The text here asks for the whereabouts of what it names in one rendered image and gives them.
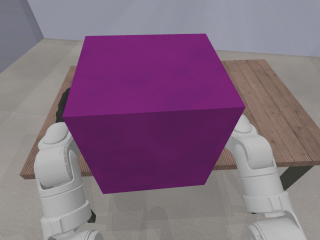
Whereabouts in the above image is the left robot hand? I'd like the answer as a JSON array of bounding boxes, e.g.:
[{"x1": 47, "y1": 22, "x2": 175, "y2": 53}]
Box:
[{"x1": 55, "y1": 87, "x2": 71, "y2": 123}]

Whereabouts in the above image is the right robot upper arm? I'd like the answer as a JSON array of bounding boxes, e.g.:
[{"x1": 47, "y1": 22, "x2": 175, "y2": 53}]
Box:
[{"x1": 246, "y1": 218, "x2": 305, "y2": 240}]

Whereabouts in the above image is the robot right forearm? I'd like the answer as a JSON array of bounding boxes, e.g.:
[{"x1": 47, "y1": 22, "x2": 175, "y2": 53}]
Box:
[{"x1": 225, "y1": 114, "x2": 307, "y2": 240}]

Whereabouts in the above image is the table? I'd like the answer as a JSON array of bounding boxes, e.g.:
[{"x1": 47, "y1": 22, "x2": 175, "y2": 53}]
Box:
[{"x1": 19, "y1": 59, "x2": 320, "y2": 223}]

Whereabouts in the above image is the left robot upper arm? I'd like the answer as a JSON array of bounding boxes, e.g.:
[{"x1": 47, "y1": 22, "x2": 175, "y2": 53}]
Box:
[{"x1": 56, "y1": 229, "x2": 104, "y2": 240}]

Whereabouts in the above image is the carton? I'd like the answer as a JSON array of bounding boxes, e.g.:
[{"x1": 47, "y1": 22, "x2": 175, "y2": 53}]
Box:
[{"x1": 62, "y1": 33, "x2": 246, "y2": 194}]

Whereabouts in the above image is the robot left forearm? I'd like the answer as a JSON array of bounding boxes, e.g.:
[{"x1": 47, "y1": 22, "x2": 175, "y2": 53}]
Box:
[{"x1": 33, "y1": 122, "x2": 92, "y2": 240}]

